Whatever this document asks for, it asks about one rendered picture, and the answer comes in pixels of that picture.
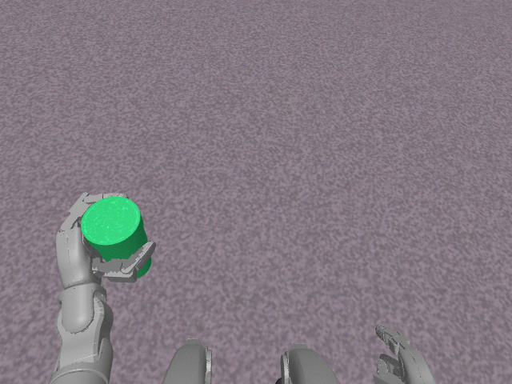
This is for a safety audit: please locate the left robot hand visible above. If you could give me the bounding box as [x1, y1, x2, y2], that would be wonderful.
[55, 192, 156, 290]

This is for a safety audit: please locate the right robot hand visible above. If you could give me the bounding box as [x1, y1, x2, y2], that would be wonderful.
[374, 326, 437, 384]

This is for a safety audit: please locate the cup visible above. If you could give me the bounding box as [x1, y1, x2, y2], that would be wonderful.
[81, 196, 151, 278]

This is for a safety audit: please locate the left robot arm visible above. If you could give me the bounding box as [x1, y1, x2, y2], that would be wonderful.
[50, 282, 114, 384]

